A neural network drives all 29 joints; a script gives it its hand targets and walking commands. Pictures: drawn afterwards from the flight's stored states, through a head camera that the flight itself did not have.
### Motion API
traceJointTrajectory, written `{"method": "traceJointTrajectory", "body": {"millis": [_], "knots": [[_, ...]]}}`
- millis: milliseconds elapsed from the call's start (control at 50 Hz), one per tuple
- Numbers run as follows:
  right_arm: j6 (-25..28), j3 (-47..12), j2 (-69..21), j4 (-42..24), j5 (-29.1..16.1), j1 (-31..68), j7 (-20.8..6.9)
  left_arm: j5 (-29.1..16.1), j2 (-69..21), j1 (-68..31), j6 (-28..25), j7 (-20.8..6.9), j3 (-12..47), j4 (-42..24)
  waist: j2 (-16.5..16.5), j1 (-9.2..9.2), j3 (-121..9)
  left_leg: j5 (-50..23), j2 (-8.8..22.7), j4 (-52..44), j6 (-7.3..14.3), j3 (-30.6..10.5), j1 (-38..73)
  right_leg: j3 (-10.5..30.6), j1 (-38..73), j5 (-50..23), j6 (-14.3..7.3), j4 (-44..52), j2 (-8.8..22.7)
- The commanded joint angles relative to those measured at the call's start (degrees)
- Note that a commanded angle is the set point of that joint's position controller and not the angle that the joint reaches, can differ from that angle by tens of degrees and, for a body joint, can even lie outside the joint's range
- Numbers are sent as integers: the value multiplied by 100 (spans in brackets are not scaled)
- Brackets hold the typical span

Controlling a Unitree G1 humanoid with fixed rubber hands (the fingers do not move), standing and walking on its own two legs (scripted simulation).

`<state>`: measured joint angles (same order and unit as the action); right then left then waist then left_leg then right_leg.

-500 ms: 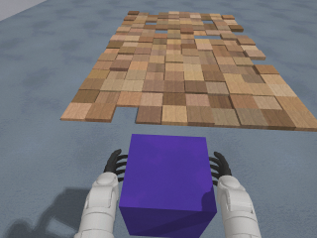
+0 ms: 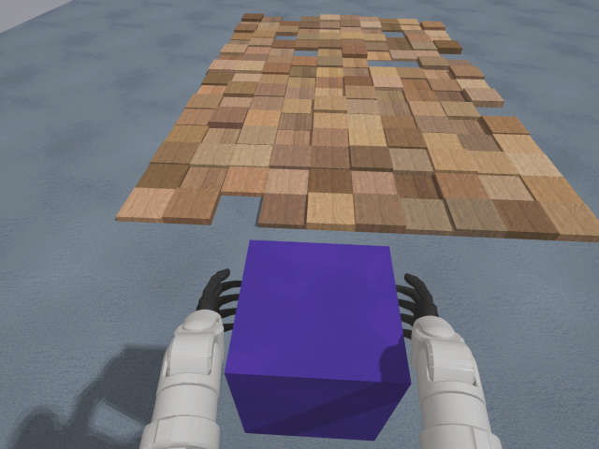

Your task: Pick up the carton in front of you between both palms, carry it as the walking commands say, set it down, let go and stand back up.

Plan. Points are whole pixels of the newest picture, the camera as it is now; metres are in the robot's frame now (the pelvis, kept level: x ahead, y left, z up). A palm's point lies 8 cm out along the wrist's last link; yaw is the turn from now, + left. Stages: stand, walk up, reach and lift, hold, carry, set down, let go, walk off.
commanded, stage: reach and lift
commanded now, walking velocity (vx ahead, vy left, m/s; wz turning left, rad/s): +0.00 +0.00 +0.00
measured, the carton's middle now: (314, 343) +0.31 +0.00 -0.05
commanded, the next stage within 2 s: hold in 0.48 s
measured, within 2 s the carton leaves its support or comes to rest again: neither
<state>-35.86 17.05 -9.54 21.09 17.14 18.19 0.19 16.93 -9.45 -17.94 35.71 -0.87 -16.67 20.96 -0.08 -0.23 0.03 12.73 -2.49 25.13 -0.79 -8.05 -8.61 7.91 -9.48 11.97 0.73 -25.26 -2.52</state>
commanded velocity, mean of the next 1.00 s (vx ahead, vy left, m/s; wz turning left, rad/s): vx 0.00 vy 0.00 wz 0.00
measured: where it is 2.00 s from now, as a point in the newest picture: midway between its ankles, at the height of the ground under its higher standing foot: outside the picture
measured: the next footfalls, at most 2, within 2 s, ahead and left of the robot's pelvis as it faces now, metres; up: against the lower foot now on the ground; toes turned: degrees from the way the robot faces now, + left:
none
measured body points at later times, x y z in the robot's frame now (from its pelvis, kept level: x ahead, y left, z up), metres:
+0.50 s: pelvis +0.01 +0.00 +0.00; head -0.02 +0.00 +0.45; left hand +0.31 +0.15 +0.03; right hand +0.31 -0.15 +0.03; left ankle +0.02 +0.13 -0.74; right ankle +0.02 -0.13 -0.74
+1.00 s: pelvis +0.00 +0.00 +0.00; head -0.05 +0.00 +0.45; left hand +0.30 +0.15 +0.05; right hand +0.30 -0.15 +0.05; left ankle +0.02 +0.13 -0.74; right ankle +0.02 -0.13 -0.74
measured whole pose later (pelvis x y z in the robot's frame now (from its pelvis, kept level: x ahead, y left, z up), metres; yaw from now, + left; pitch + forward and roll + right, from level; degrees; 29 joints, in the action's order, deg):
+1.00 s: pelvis +0.00 +0.00 +0.00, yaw +0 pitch -7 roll +0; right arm -43.3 14.7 -9.3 15.1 16.7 17.3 -0.1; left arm 16.4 -9.2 -17.0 43.3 -0.9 -14.3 14.9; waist -0.1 -0.2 0.8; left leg 11.4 -2.1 21.7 -0.7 -7.7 -3.1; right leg 7.5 -3.9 10.7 0.6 -21.7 -2.2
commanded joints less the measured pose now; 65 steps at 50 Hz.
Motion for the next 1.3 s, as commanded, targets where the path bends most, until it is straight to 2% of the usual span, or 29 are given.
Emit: {"method": "traceJointTrajectory", "body": {"millis": [0, 220, 440, 560, 660, 700, 980, 1280], "knots": [[94, -3277, -5440, -29, -1401, 2817, -1421, -1331, -5394, -2833, -97, -1342, 3189, -26, 12, 4, -1523, -829, -293, -448, 7, 410, 366, -408, 573, -774, 30, 421, -288], [-70, -3445, -5366, -455, -1538, 2349, -1401, -1469, -5332, -2361, 70, -1316, 3359, -469, 3, 9, -1515, -1431, -315, -545, -27, 366, 605, -369, 824, -1389, 51, 518, -316], [-210, -3490, -5307, -659, -1590, 2307, -1397, -1535, -5280, -2320, 215, -1310, 3423, -687, -2, 8, -1383, -1375, -310, -617, -24, 370, 664, -369, 858, -1335, 53, 588, -313], [-437, -3871, -5281, -1230, -1810, 2302, -1355, -1769, -5282, -2308, 446, -1253, 3812, -1237, -11, 18, -1615, -1701, -299, -670, -36, 328, 900, -350, 1102, -1648, 61, 654, -328], [-643, -3464, -5004, -871, -1579, 2256, -1356, -1529, -5018, -2266, 652, -1245, 3396, -886, -18, 11, -849, -825, -280, -842, -2, 373, 648, -391, 831, -773, 27, 805, -288], [-644, -3432, -5047, -842, -1576, 2427, -1383, -1526, -5058, -2431, 653, -1273, 3366, -854, -12, 9, -833, -683, -271, -831, 11, 387, 609, -403, 795, -625, 16, 801, -278], [-567, -3423, -5229, -672, -1574, 2909, -1427, -1539, -5217, -2918, 575, -1332, 3368, -685, 8, 9, -1125, -493, -261, -745, 20, 423, 585, -426, 809, -460, 19, 722, -261], [-599, -3476, -5190, -890, -1621, 2573, -1396, -1564, -5166, -2576, 603, -1297, 3416, -900, 0, 13, -1226, -1074, -290, -753, -9, 390, 765, -407, 993, -1041, 42, 732, -290]]}}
